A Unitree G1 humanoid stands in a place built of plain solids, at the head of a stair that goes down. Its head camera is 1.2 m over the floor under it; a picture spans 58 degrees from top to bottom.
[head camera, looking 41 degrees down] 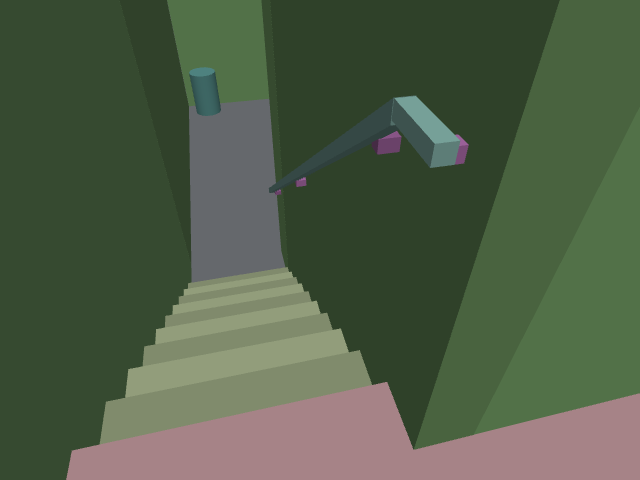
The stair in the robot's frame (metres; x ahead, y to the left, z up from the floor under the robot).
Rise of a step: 0.18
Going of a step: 0.25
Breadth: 0.90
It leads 13 degrees to the left of straight ahead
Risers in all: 10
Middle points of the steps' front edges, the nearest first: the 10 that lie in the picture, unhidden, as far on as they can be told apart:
0.61 0.23 0.00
0.85 0.29 -0.18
1.09 0.35 -0.36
1.33 0.40 -0.54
1.57 0.46 -0.72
1.81 0.51 -0.90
2.05 0.57 -1.08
2.28 0.63 -1.26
2.52 0.68 -1.44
2.76 0.74 -1.62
